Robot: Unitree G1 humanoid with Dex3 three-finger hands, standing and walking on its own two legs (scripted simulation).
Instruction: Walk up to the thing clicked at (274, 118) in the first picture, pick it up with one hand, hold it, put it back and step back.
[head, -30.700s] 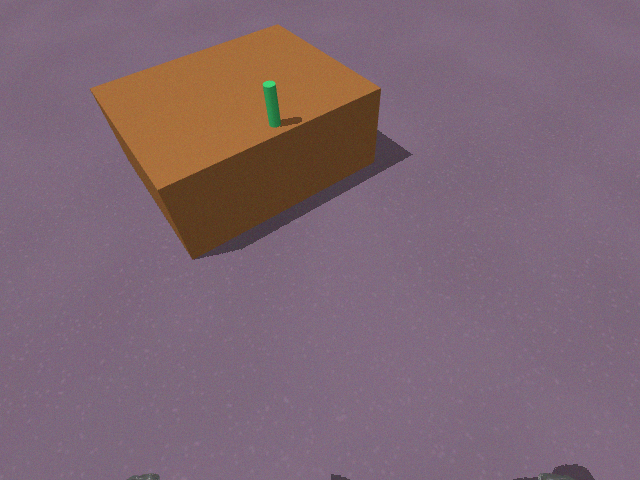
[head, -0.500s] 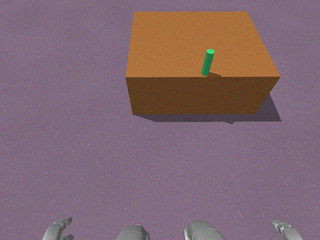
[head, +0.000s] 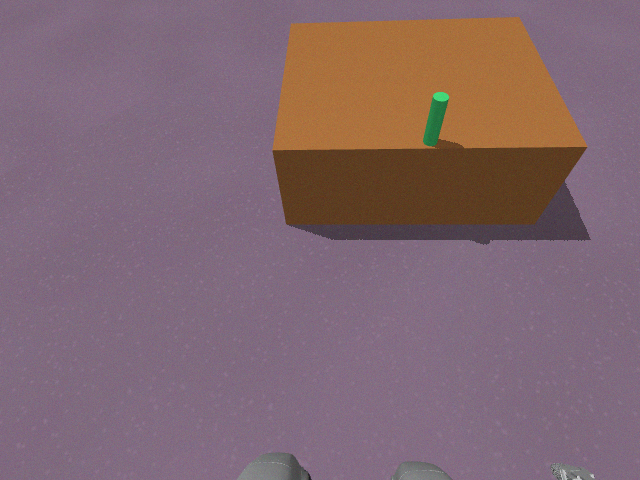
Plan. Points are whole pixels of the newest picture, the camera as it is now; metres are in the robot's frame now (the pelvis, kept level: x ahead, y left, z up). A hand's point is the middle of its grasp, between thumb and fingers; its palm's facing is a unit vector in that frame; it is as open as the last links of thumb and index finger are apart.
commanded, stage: step back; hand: right
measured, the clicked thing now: (435, 120) +1.05 -0.27 -0.29
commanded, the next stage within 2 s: stand in 0.50 s
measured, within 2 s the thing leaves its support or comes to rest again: neither
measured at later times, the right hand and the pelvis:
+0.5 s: hand out of the picture +0.12 -0.26 -0.16, palm faces -0.04 +0.93 -0.37, open 7.4 cm; pelvis +0.04 +0.00 +0.00, yaw +1 degrees
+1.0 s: hand (530, 446) +0.16 -0.24 -0.13, palm faces -0.01 +0.94 -0.34, open 7.4 cm; pelvis +0.05 +0.01 +0.02, yaw +1 degrees
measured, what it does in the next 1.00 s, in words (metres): steps on the spot: right foot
